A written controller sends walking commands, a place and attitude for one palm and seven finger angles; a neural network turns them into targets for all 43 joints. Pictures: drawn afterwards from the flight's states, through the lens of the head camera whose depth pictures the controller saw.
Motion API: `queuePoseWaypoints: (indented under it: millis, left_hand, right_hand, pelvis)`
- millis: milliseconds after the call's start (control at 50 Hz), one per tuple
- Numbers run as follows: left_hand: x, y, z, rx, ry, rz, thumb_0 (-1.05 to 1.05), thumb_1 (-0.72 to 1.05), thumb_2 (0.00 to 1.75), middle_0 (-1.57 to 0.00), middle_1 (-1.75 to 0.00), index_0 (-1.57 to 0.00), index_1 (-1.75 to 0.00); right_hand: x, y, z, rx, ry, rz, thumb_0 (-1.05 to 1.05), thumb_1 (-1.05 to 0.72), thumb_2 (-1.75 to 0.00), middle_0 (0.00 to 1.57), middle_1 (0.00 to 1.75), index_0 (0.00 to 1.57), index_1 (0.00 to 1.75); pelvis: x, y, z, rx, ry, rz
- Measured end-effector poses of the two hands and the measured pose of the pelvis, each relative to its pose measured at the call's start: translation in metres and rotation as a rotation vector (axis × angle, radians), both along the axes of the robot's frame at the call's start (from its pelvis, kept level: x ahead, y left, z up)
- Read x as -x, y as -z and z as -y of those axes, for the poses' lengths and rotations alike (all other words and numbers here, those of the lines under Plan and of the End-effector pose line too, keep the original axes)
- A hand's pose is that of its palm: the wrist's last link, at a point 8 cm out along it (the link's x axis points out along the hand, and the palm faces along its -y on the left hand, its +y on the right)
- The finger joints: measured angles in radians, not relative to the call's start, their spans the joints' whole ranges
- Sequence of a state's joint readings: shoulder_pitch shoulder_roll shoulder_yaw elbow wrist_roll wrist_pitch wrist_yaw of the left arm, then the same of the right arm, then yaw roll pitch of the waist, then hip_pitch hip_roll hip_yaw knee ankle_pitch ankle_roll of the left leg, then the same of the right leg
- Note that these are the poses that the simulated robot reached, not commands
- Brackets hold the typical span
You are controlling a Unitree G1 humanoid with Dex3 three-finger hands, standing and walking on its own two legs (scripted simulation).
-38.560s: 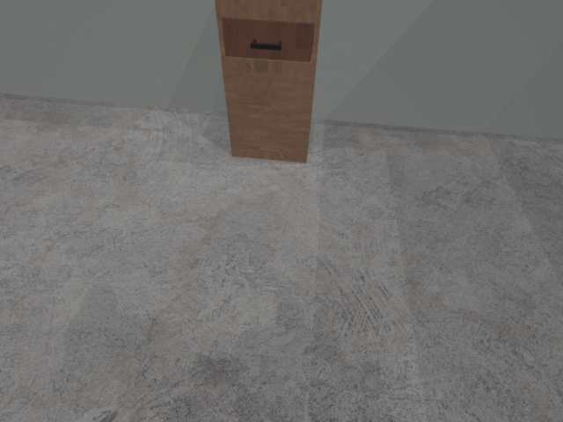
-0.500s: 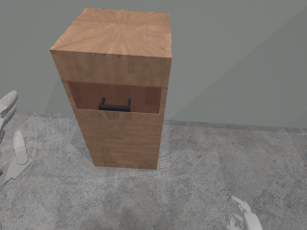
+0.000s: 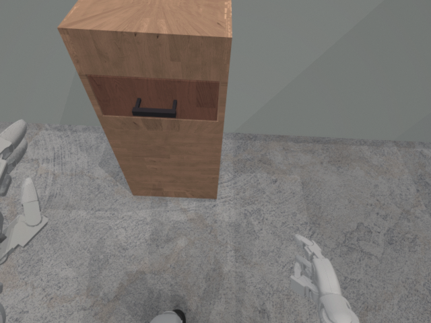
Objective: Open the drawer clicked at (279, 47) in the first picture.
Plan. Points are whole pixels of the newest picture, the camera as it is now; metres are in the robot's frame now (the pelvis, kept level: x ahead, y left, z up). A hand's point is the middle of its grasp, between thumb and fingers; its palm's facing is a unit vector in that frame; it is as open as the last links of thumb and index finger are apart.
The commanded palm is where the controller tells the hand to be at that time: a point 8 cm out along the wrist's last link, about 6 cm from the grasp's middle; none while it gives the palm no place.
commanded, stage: step back with the hand held close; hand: left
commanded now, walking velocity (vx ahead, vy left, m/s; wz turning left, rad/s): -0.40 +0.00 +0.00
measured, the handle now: (155, 107) +0.70 +0.24 -0.10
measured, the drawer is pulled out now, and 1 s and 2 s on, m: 0.00 0.00 0.00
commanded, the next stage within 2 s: stop stepping back and stand still in 0.02 s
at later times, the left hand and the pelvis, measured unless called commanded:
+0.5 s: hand out of the picture +0.06 +0.23 +0.17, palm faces +0.38 -0.81 -0.45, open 7.4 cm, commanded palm +0.01 +0.27 +0.19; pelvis -0.11 -0.02 +0.01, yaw +2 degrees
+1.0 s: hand out of the picture +0.04 +0.25 +0.17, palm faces +0.46 -0.76 -0.46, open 7.4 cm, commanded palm -0.02 +0.28 +0.19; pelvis -0.13 -0.01 +0.00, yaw +5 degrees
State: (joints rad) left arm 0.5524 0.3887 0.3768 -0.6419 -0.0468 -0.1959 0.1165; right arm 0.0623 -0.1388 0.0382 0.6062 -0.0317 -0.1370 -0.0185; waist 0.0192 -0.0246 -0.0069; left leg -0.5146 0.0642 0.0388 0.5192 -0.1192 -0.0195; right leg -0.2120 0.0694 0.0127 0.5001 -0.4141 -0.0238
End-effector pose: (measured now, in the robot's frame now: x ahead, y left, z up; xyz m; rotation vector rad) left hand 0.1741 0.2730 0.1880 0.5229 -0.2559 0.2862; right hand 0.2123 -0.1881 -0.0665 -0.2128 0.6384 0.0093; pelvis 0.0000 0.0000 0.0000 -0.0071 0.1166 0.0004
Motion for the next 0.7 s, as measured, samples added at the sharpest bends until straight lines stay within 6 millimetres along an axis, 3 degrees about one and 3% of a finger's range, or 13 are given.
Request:
queuePoseWaypoints:
  millis: [100,220,300,380,480,580,700]
  left_hand:
    - [0.022,-0.003,0.027,-0.058,0.082,-0.067,0.02,0.88,0.9,-0.21,-0.3,-0.21,-0.3]
    - [0.063,-0.001,0.024,-0.043,0.01,-0.117,0.02,0.88,0.9,-0.22,-0.3,-0.22,-0.3]
    - [0.085,0.01,0.019,0.023,-0.027,-0.101,0.02,0.88,0.9,-0.21,-0.3,-0.22,-0.3]
    - [0.111,0.014,0.01,0.06,-0.052,-0.073,0.02,0.88,0.9,-0.21,-0.3,-0.22,-0.3]
    - [0.146,0.0,0.006,0.011,-0.06,-0.02,0.02,0.88,0.9,-0.21,-0.3,-0.22,-0.3]
    - [0.171,-0.008,0.005,-0.014,-0.126,0.03,0.02,0.88,0.9,-0.21,-0.3,-0.21,-0.3]
    - [0.19,0.003,0.006,0.019,-0.179,0.027,0.02,0.88,0.9,-0.21,-0.3,-0.21,-0.3]
  right_hand:
    - [0.042,-0.005,0.039,-0.003,0.087,-0.052,0.01,-0.9,-0.9,0.21,0.3,0.21,0.3]
    - [0.093,-0.021,0.087,0.117,0.185,-0.094,0.01,-0.9,-0.9,0.21,0.3,0.21,0.3]
    - [0.121,-0.018,0.103,0.172,0.214,-0.094,0.01,-0.9,-0.9,0.2,0.3,0.2,0.3]
    - [0.15,-0.021,0.097,0.176,0.207,-0.111,0.01,-0.91,-0.9,0.2,0.3,0.2,0.3]
    - [0.175,-0.018,0.074,0.126,0.158,-0.05,0.01,-0.91,-0.9,0.2,0.3,0.2,0.3]
    - [0.19,-0.003,0.052,0.07,0.112,-0.04,0.01,-0.9,-0.9,0.2,0.3,0.21,0.3]
    - [0.203,0.021,0.043,0.058,0.057,-0.124,0.01,-0.9,-0.9,0.21,0.3,0.21,0.3]
  pelvis:
    - [0.026,-0.007,0.019,-0.015,0.007,0.004]
    - [0.046,-0.014,0.027,-0.04,0.015,-0.002]
    - [0.063,-0.008,0.023,0.008,-0.028,0.026]
    - [0.083,-0.01,0.021,-0.002,-0.042,0.07]
    - [0.105,-0.009,0.018,-0.008,-0.042,0.102]
    - [0.121,-0.007,0.016,-0.009,-0.057,0.106]
    - [0.135,-0.001,0.019,-0.018,-0.085,0.106]
